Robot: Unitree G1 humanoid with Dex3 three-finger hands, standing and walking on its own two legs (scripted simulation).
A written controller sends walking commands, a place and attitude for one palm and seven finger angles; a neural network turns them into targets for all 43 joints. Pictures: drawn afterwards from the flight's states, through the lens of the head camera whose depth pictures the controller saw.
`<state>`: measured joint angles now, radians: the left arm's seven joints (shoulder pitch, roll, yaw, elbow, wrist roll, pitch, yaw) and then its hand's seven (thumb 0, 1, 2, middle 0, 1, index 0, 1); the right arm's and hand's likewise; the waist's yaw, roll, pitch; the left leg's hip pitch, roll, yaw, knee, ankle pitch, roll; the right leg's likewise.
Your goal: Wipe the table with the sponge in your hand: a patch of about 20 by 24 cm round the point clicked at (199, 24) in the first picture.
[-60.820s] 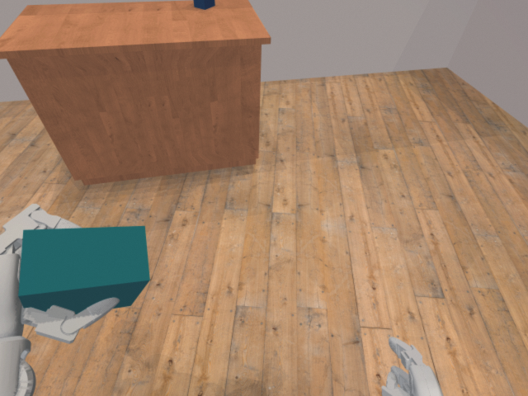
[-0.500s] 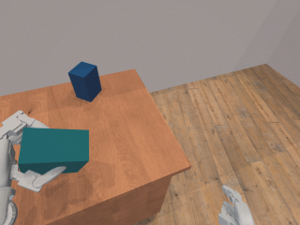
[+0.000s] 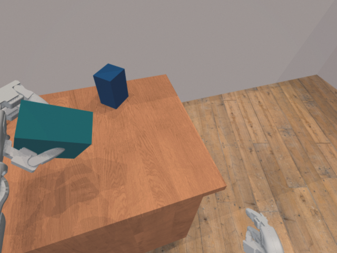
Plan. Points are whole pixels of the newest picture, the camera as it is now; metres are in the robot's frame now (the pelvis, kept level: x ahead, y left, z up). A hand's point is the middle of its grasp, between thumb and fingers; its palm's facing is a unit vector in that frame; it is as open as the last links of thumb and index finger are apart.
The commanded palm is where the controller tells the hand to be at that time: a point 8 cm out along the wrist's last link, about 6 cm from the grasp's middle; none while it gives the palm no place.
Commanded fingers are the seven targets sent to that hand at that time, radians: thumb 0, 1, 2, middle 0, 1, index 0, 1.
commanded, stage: turn the palm down, sponge in hand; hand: left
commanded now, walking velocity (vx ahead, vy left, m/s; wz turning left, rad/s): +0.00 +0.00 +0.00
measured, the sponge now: (62, 135) +0.28 +0.25 +0.16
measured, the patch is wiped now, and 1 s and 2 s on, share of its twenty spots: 0.00 0.00 0.00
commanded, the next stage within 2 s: none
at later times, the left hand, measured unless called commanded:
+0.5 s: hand (53, 162) +0.22 +0.24 +0.16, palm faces +0.29 -0.59 -0.76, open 10.2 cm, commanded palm +0.17 +0.25 +0.20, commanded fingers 0.00 0.10 1.30 -1.20 -1.60 -1.20 -1.60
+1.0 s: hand (79, 161) +0.23 +0.20 +0.15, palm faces +0.13 -0.37 -0.92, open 10.2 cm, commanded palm +0.20 +0.24 +0.21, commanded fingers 0.00 0.10 1.30 -1.20 -1.60 -1.20 -1.60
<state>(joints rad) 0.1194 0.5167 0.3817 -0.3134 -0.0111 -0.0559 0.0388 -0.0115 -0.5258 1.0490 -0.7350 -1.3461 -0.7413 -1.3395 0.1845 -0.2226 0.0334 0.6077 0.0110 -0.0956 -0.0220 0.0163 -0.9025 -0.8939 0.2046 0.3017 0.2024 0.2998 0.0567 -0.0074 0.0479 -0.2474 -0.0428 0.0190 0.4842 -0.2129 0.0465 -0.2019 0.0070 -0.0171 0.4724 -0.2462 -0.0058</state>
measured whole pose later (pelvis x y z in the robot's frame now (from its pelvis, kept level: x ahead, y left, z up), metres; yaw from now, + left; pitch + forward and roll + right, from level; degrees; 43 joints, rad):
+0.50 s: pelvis -0.02 -0.05 -0.01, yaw +2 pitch -3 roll +0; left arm 0.16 0.55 0.25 -0.29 0.21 0.24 -0.02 -0.01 -0.52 1.05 -0.73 -1.35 -0.74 -1.35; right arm 0.10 -0.26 0.05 0.61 0.04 -0.03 -0.09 0.02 -0.90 -0.89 0.21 0.30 0.20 0.30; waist 0.07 0.09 0.03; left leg -0.28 -0.01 -0.03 0.56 -0.22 0.00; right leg -0.24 0.04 -0.07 0.57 -0.28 -0.06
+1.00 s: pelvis +0.01 -0.05 -0.01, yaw +0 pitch +0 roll +1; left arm 0.32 0.64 0.21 -0.47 0.40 0.18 -0.05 -0.01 -0.53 1.05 -0.73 -1.35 -0.74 -1.34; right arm 0.13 -0.29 -0.01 0.58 0.04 -0.01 -0.12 0.02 -0.91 -0.89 0.20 0.30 0.20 0.30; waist 0.08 0.09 0.00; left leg -0.32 0.01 0.00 0.62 -0.30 -0.01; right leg -0.29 0.06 -0.04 0.64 -0.35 -0.08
